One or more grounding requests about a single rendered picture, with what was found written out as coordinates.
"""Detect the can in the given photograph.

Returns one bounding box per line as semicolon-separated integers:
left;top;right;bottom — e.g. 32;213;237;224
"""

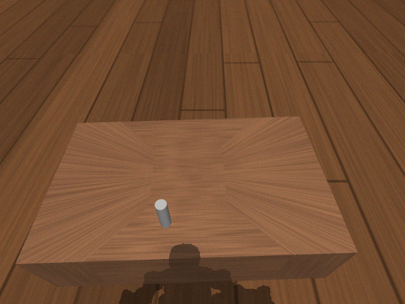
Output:
155;199;171;228

